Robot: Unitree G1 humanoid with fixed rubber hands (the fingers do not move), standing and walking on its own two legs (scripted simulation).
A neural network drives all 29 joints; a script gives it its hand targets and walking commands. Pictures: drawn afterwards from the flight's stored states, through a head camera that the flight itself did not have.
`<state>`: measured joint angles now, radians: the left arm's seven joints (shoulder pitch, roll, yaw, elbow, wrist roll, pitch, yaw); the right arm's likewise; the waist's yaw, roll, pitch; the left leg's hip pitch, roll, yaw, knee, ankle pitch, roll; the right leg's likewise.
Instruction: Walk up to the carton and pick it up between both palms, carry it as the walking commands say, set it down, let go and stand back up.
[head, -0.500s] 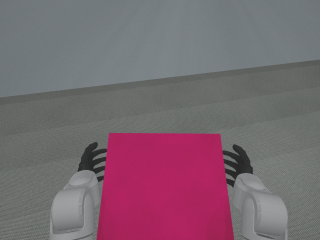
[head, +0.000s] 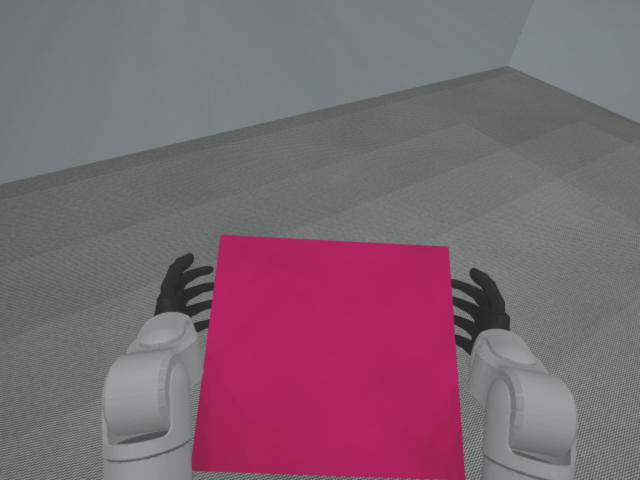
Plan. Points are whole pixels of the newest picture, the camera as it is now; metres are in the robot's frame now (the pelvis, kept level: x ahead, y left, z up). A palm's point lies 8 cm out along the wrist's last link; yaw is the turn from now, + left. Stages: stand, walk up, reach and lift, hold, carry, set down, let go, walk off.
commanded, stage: carry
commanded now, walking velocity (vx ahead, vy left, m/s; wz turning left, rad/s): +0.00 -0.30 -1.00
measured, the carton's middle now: (326, 351) +0.29 +0.01 +0.01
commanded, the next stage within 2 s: none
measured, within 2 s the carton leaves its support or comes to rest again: neither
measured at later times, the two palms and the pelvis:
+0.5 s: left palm (360, 393) +0.20 -0.02 +0.10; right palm out of the picture +0.12 -0.34 +0.13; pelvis -0.07 -0.13 +0.01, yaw -15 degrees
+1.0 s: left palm out of the picture +0.01 -0.09 +0.10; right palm out of the picture -0.11 -0.40 +0.10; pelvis -0.29 -0.15 +0.00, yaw -16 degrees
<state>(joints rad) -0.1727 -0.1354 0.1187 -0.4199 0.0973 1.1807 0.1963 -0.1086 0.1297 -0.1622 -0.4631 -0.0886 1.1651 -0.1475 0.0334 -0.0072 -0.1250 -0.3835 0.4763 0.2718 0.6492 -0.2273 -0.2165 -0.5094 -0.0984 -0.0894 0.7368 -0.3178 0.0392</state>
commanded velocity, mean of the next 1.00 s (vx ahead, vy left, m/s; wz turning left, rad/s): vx -0.38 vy -0.02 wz -0.06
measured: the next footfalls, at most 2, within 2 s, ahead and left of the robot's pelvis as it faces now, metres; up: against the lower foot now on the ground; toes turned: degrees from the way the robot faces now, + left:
right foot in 0.02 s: +0.08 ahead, -0.18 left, +0.00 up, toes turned -7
left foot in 0.40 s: +0.04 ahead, -0.06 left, +0.00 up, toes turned -6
